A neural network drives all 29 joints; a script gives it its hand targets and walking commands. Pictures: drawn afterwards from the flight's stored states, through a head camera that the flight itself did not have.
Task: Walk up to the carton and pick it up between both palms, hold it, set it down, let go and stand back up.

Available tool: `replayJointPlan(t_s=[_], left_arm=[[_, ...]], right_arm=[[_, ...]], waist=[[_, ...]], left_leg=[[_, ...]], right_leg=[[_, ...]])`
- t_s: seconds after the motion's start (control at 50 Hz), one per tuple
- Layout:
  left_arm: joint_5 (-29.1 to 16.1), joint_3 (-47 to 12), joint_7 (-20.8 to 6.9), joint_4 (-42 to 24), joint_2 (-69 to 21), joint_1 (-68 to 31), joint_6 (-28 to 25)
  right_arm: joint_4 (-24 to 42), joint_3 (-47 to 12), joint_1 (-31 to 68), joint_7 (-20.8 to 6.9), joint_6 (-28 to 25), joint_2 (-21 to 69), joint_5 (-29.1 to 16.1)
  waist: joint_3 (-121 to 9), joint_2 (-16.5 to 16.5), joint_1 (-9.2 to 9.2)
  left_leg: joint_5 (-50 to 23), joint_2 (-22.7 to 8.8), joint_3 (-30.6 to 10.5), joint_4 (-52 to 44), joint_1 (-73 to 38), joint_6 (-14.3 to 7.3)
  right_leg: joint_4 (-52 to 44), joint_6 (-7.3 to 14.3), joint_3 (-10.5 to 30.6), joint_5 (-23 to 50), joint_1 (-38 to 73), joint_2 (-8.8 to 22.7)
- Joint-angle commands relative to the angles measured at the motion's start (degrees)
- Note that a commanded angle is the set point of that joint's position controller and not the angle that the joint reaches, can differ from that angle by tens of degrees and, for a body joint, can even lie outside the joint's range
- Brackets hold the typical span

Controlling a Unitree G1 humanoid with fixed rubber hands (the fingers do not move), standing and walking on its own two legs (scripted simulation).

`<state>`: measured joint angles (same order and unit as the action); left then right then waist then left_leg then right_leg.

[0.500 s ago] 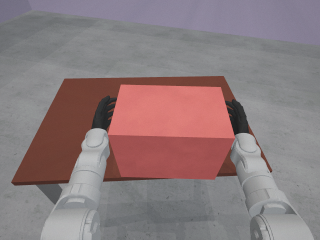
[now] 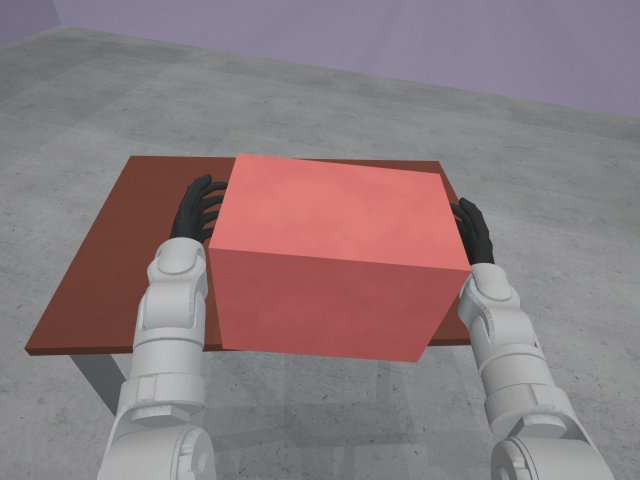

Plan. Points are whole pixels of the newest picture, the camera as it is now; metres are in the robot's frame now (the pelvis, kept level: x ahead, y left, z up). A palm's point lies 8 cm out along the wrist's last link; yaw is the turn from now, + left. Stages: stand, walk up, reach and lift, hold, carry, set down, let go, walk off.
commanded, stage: reach and lift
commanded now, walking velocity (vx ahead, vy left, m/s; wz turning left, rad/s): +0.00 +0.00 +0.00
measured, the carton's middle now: (330, 261) +0.38 -0.01 +0.09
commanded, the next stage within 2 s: hold in 0.76 s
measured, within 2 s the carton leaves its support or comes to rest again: neither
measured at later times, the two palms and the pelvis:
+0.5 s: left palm (176, 228) +0.38 +0.18 +0.15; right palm (464, 239) +0.37 -0.18 +0.14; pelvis +0.03 +0.00 +0.00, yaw +1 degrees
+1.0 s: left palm (175, 218) +0.37 +0.17 +0.18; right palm (476, 234) +0.36 -0.18 +0.16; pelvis +0.00 -0.01 +0.00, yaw +0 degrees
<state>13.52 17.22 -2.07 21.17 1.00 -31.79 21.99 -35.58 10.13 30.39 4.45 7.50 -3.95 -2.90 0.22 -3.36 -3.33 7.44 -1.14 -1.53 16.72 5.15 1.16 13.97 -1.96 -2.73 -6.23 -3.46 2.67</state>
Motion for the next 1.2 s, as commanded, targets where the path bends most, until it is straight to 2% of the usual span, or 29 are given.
replayJointPlan(t_s=[0.0, 0.04, 0.06, 0.08, 0.1, 0.14, 0.2, 0.24, 0.32, 0.36, 0.38, 0.46, 0.48, 0.5, 0.54, 0.62, 0.64, 0.7, 0.76, 0.8, 0.86, 0.88, 0.92, 0.94, 0.98, 1.04, 1.12, 1.14, 1.18], left_arm=[[-5.1, -24.7, -7.1, -4.0, -32.1, -28.5, 0.7], [-5.1, -24.3, -7.1, -4.8, -30.8, -28.2, 1.2], [-4.6, -24.0, -7.2, -2.7, -31.3, -28.7, 1.7], [-3.4, -21.9, -7.3, -2.1, -29.6, -26.9, 2.7], [-4.9, -24.0, -7.3, -6.1, -31.9, -25.8, 2.9], [-3.7, -22.3, -8.2, -4.7, -29.8, -23.2, 4.1], [-3.6, -22.3, -9.3, -8.2, -28.8, -24.2, 5.0], [-4.1, -22.0, -9.8, -8.8, -28.6, -23.6, 5.2], [-5.4, -25.5, -9.8, -18.2, -27.9, -19.2, 5.8], [-5.9, -28.4, -9.7, -20.0, -29.4, -18.6, 6.1], [-6.2, -29.4, -9.7, -21.9, -29.3, -17.7, 6.2], [-6.9, -31.5, -9.6, -27.0, -27.8, -16.3, 7.7], [-6.4, -30.9, -10.0, -25.9, -27.0, -15.6, 8.4], [-7.4, -31.6, -10.0, -26.1, -26.2, -14.8, 8.8], [-7.7, -32.4, -9.7, -25.7, -26.3, -16.2, 9.1], [-7.0, -30.3, -9.5, -26.1, -24.9, -21.8, 9.6], [-6.9, -29.5, -9.1, -24.8, -25.5, -22.5, 9.7], [-5.3, -25.8, -9.3, -18.2, -24.3, -23.0, 10.8], [-5.3, -26.1, -9.5, -18.3, -25.9, -24.3, 10.7], [-4.8, -23.0, -9.9, -15.5, -25.1, -24.3, 11.1], [-5.7, -23.7, -10.0, -15.6, -25.8, -25.6, 10.9], [-4.3, -21.6, -10.7, -13.4, -24.8, -26.1, 10.8], [-5.4, -21.9, -10.9, -13.8, -24.5, -29.4, 10.4], [-5.1, -21.7, -10.9, -13.0, -24.4, -28.1, 10.2], [-5.2, -20.8, -11.6, -11.1, -24.5, -30.0, 10.4], [-5.9, -22.3, -12.1, -14.9, -25.3, -29.6, 9.9], [-5.4, -23.3, -12.2, -16.3, -26.2, -27.0, 11.1], [-5.9, -25.0, -12.3, -18.9, -26.2, -28.1, 11.3], [-5.7, -26.0, -12.0, -21.7, -27.2, -24.3, 12.2]], right_arm=[[17.3, -21.1, 42.1, -6.9, -4.3, 27.8, -2.2], [14.1, -20.5, 39.6, -7.0, -3.6, 26.7, -2.4], [13.8, -19.4, 40.9, -7.2, -3.4, 26.5, -1.6], [13.9, -19.9, 40.5, -7.2, -2.9, 26.5, -1.7], [18.4, -22.1, 41.3, -7.0, -3.3, 27.8, -3.6], [14.8, -22.5, 37.9, -5.8, -1.7, 27.4, -4.2], [15.4, -23.6, 37.0, -4.9, -0.9, 26.9, -5.3], [19.7, -24.9, 38.6, -4.2, -0.9, 28.0, -6.2], [25.3, -31.5, 32.8, -2.4, 0.0, 27.6, -10.0], [29.1, -31.8, 32.0, -1.5, -0.1, 27.3, -10.6], [32.7, -32.1, 33.7, -1.3, -0.6, 26.5, -11.6], [28.6, -30.6, 23.4, -1.2, 2.4, 23.9, -10.2], [30.1, -30.9, 25.0, -1.4, 2.6, 22.8, -10.4], [33.9, -31.0, 26.0, -1.0, 2.6, 22.0, -10.9], [35.4, -32.5, 28.9, -1.2, 2.6, 23.1, -11.5], [31.6, -29.3, 30.9, -2.4, 3.4, 21.7, -10.0], [31.9, -29.3, 33.4, -2.8, 3.1, 23.0, -9.8], [28.8, -26.8, 37.1, -3.7, 3.6, 22.3, -7.9], [25.6, -25.8, 36.4, -4.0, 4.0, 24.4, -7.7], [24.8, -26.4, 38.1, -4.1, 4.3, 24.3, -8.2], [24.6, -26.7, 40.2, -4.5, 4.2, 27.0, -8.3], [21.4, -26.0, 38.9, -4.2, 4.8, 26.1, -7.2], [23.2, -25.9, 43.4, -3.9, 4.2, 28.0, -7.6], [22.2, -25.7, 41.6, -3.7, 4.6, 27.8, -6.6], [22.0, -24.2, 44.3, -3.6, 4.8, 28.6, -6.4], [18.3, -23.2, 37.8, -3.0, 5.3, 27.9, -6.0], [21.7, -24.9, 37.9, -2.5, 5.7, 26.2, -7.8], [21.3, -24.7, 36.4, -2.4, 5.8, 25.7, -7.9], [25.4, -26.3, 35.0, -2.4, 5.9, 25.0, -9.9]], waist=[[-19.6, 2.1, -0.07], [-19.0, 3.5, 0.42], [-18.2, 2.9, -0.75], [-16.9, 2.6, 0.82], [-20.8, 3.0, 0.81], [-16.7, 0.7, -0.12], [-16.6, 2.0, -1.35], [-17.6, 1.3, 0.06], [-21.0, 2.2, -0.68], [-20.6, 3.7, -3.25], [-21.8, 4.2, -2.0], [-17.3, 4.4, -4.58], [-17.3, 4.6, -3.72], [-18.9, 4.3, -4.57], [-18.2, 3.8, -3.29], [-14.8, 5.0, -2.52], [-16.6, 4.9, -0.71], [-14.9, 4.4, 0.2], [-17.4, 4.2, -1.35], [-17.4, 1.5, 0.34], [-18.0, 2.4, 1.02], [-14.5, 0.8, -0.21], [-17.8, 0.3, 1.27], [-15.3, -0.5, -0.39], [-13.8, -1.1, -0.27], [-14.5, 2.1, -2.64], [-16.1, 3.9, -3.52], [-16.3, 6.4, -5.26], [-17.6, 6.8, -4.05]], left_leg=[[0.9, 3.8, 4.1, -2.8, -1.8, 0.3], [0.2, 3.8, 4.0, -2.6, -1.9, 0.3], [2.6, 3.9, 3.9, -3.5, -1.0, 0.3], [3.6, 3.9, 4.5, -3.8, -1.4, -0.4], [-2.0, 4.0, 4.3, -2.6, -2.6, 0.3], [-4.7, 4.5, 4.2, -2.1, -2.9, -0.3], [-7.5, 4.7, 4.4, -1.6, -3.5, 0.4], [-8.0, 4.9, 4.5, -1.1, -1.9, -0.1], [-22.5, 5.5, 2.8, 1.9, -6.1, 1.8], [-21.9, 5.5, 2.5, 2.5, -6.6, 2.4], [-24.5, 5.5, 2.6, 3.2, -7.3, 3.0], [-27.2, 4.0, 1.9, 2.6, -10.1, 3.9], [-26.3, 3.8, 2.1, 2.5, -9.7, 4.0], [-25.6, 4.1, 1.6, 2.9, -9.0, 4.1], [-24.7, 3.8, 1.7, 2.7, -8.4, 3.6], [-16.3, 3.1, 2.4, 0.7, -7.3, 3.0], [-14.3, 3.1, 2.8, 0.4, -6.5, 2.8], [-2.9, 3.7, 4.0, -2.0, -1.9, 1.1], [-4.1, 3.7, 3.7, -2.0, -3.7, 0.8], [-3.3, 3.9, 4.0, -2.4, -2.6, -0.3], [-4.1, 4.2, 4.3, -2.5, -2.1, -0.6], [-1.4, 4.7, 4.3, -3.3, -0.9, -1.1], [-0.6, 4.7, 4.5, -2.9, -0.7, -1.3], [1.0, 4.7, 4.3, -3.4, -1.1, -1.7], [2.7, 4.9, 4.7, -4.0, 0.8, -2.2], [-3.6, 4.8, 4.2, -3.3, -2.1, -0.8], [-10.0, 4.8, 3.8, -1.4, -4.0, 0.6], [-10.7, 4.4, 3.5, -1.2, -6.1, 1.2], [-18.3, 3.7, 2.9, 0.4, -9.4, 2.3]], right_leg=[[-1.0, 1.1, -2.3, -2.8, 5.8, -5.4], [-0.8, 1.1, -2.6, -2.6, 4.2, -5.3], [-1.2, 1.1, -3.0, -4.8, 3.3, -5.4], [-1.5, 0.8, -2.5, -5.4, 4.0, -5.3], [-0.9, 0.9, -2.4, -0.3, 6.1, -5.6], [-1.1, 0.2, -1.5, 2.6, 8.7, -5.2], [-0.1, 0.2, -1.8, 7.2, 10.2, -5.3], [-0.1, -0.4, -1.2, 8.8, 11.4, -5.2], [2.5, -0.7, -1.1, 28.2, 17.5, -5.6], [2.3, -0.6, -1.3, 27.4, 17.0, -5.8], [2.5, -0.7, -1.7, 27.7, 16.2, -6.1], [1.2, 0.0, -2.2, 21.4, 12.2, -7.1], [0.8, 0.3, -2.5, 20.9, 12.6, -7.0], [0.9, 0.3, -2.3, 20.5, 12.7, -7.1], [0.9, 0.1, -2.1, 20.4, 11.8, -6.9], [-0.1, 0.8, -2.7, 8.2, 7.7, -6.8], [-0.2, 1.5, -2.2, 6.1, 7.7, -6.8], [-0.7, 1.1, -2.0, 1.1, 7.5, -5.3], [-0.7, 1.0, -2.1, 1.9, 9.2, -5.1], [-0.4, 0.5, -2.0, 3.1, 10.3, -5.2], [-0.5, 0.4, -1.9, 3.8, 9.2, -4.8], [-0.9, -0.2, -2.0, 2.1, 10.1, -4.7], [-0.6, -0.1, -1.7, 1.1, 10.2, -4.8], [-0.8, -0.5, -1.9, 0.2, 10.4, -4.4], [-1.9, -0.4, -1.5, -1.6, 10.2, -4.3], [-1.0, -0.3, -1.9, 3.4, 11.1, -4.5], [-0.4, -0.1, -2.8, 8.9, 12.8, -5.0], [-0.6, 0.4, -2.8, 7.3, 11.9, -5.1], [-0.3, 0.5, -3.1, 10.2, 12.2, -6.0]])
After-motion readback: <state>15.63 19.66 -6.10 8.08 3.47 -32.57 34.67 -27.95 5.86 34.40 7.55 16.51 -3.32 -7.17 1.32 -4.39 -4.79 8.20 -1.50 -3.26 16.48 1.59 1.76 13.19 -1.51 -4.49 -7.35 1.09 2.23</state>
